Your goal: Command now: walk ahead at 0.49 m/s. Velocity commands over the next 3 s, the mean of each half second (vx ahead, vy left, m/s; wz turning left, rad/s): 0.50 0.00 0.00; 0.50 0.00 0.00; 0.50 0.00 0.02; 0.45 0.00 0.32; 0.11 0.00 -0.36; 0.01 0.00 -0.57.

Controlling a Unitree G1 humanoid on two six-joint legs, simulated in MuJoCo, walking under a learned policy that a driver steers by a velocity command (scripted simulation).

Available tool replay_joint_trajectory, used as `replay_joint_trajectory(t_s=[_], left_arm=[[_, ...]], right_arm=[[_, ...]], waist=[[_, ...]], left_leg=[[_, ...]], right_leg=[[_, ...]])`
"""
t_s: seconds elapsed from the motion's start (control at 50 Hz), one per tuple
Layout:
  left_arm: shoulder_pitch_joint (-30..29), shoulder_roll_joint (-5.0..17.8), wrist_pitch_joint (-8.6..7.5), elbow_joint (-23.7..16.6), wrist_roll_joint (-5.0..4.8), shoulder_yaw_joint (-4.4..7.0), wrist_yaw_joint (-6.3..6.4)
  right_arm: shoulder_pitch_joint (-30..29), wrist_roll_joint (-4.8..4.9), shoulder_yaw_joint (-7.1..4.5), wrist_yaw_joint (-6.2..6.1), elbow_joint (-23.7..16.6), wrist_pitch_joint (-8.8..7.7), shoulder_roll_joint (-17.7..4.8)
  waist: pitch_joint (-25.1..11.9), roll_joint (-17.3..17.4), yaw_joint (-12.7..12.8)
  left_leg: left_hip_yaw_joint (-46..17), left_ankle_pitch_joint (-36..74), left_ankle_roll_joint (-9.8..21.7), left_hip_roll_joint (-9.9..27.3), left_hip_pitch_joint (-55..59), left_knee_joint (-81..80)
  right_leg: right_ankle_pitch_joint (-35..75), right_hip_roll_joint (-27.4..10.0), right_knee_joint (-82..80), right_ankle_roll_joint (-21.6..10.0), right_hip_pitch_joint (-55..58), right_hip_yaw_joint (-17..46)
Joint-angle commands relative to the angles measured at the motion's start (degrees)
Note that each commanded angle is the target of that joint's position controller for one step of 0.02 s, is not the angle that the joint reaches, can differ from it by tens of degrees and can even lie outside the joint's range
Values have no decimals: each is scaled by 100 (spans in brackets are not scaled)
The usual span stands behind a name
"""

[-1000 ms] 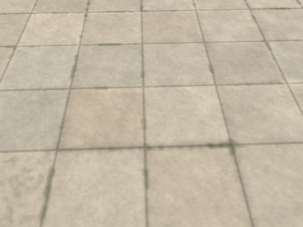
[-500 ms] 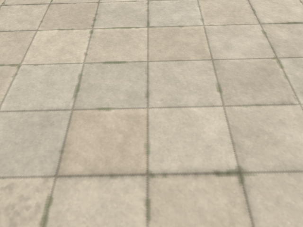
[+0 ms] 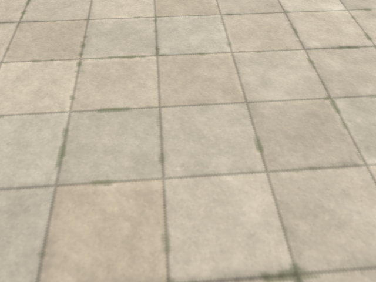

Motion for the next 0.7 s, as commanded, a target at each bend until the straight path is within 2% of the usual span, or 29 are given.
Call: replay_joint_trajectory(t_s=[0.02,0.12,0.18,0.22,0.26,0.28,0.3,0.32,0.34,0.36,0.38,0.4,0.42,0.44,0.48,0.52,0.58,0.64,0.7], left_arm=[[198,263,25,-242,71,79,42],[-899,163,-48,-530,3,32,-56],[-1354,193,-74,-704,-47,10,-163],[-1463,270,-119,-806,-57,20,-241],[-1130,427,-169,-775,-54,83,-281],[-574,590,-185,-624,-42,180,-273],[497,920,-198,-306,-35,343,-235],[1483,1538,-186,-133,79,492,-203],[1735,1471,-148,-40,52,471,-233],[1413,1003,-164,-98,31,322,-241],[865,771,-156,-234,31,241,-231],[399,624,-153,-310,60,183,-258],[170,461,-169,-338,85,137,-280],[113,374,-172,-295,110,112,-304],[292,443,-197,-151,100,135,-301],[489,603,-197,-38,104,180,-244],[748,640,-129,79,86,183,-146],[976,707,-98,178,47,187,-93],[1281,746,-58,344,8,202,-75]], right_arm=[[-215,5,-117,-116,-307,-99,-750],[352,111,-151,-211,-178,-8,-941],[626,146,-168,-216,-54,64,-963],[671,149,-193,-230,-11,121,-993],[543,154,-229,-240,-26,181,-1079],[408,139,-217,-241,-62,211,-1068],[356,76,-147,-237,-124,226,-886],[721,9,12,-213,-278,154,-419],[1012,92,123,-177,-220,2,-81],[604,227,-44,-153,-283,-114,-772],[100,296,-90,-149,-456,-160,-951],[-140,228,-101,-181,-493,-145,-888],[-179,148,-145,-211,-498,-76,-830],[-72,132,-144,-213,-475,12,-697],[53,126,-138,-226,-435,135,-501],[-276,89,-164,-243,-563,179,-527],[-932,58,-172,-229,-778,167,-470],[-1541,83,-140,-183,-936,131,-385],[-2041,122,-113,-121,-1082,106,-379]], waist=[[311,454,266],[328,468,-135],[452,516,-285],[471,551,-251],[299,659,2],[-14,660,332],[-693,509,766],[-1677,-500,864],[-2216,-1570,772],[-1653,-990,789],[-1022,-635,648],[-626,-141,458],[-414,-111,281],[-316,-191,146],[-184,-178,37],[-14,-75,56],[123,-64,199],[258,-103,383],[426,-104,551]], left_leg=[[-1222,383,976,1609,-559,-1188],[-926,432,705,1551,94,-1075],[-972,334,678,1756,636,-837],[-1053,397,617,1936,989,-593],[-1074,1054,507,2006,1135,-165],[-898,2017,391,1820,1073,495],[-601,2424,219,1460,593,1785],[-150,867,-149,794,-1341,4062],[-583,-2333,-299,124,-2893,5484],[-1120,-2226,-161,505,-3444,6070],[-955,-1710,-73,820,-3538,6018],[-830,-1213,-98,1072,-3281,5675],[-834,-914,-118,1257,-2984,5294],[-823,-737,-146,1337,-2675,5092],[-730,-546,-225,1346,-2557,4839],[-710,-139,-321,1374,-2922,4391],[-664,640,-415,1357,-3256,3411],[-510,1283,-414,1205,-3051,2425],[-420,1327,-383,1085,-3046,1858]], right_leg=[[879,-244,-777,163,-182,9],[1760,63,-2663,227,4,-250],[1494,157,-3178,186,-28,-269],[1077,209,-3431,47,24,-261],[662,368,-3658,-122,623,-384],[578,563,-3790,-247,1412,-546],[682,493,-3727,-463,2860,-427],[486,-931,-3740,-1157,5142,1526],[-288,-1662,-4676,-1698,6128,3772],[-516,-1481,-4823,-1430,5664,3458],[-102,-1294,-4875,-1211,4862,2544],[449,-1048,-5078,-1114,4029,1899],[754,-822,-5269,-1024,3500,1454],[885,-662,-5446,-980,3155,1167],[1353,-538,-5647,-1052,2883,786],[1728,-535,-5763,-1097,2929,566],[1788,-469,-5849,-1012,3118,308],[1538,-358,-5936,-890,3180,64],[1346,-463,-5884,-873,3563,28]])
Next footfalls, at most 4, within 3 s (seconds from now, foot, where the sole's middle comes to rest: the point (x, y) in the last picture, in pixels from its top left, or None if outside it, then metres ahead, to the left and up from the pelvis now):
0.30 right None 0.34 -0.17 -0.78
0.88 left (169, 247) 0.65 0.07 -0.78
1.44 right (224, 178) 0.96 -0.16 -0.78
1.98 left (159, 136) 1.22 0.13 -0.78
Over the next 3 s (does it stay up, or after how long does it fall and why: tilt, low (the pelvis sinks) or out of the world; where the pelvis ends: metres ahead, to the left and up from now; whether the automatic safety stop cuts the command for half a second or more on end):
stays up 1.20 -0.01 -0.01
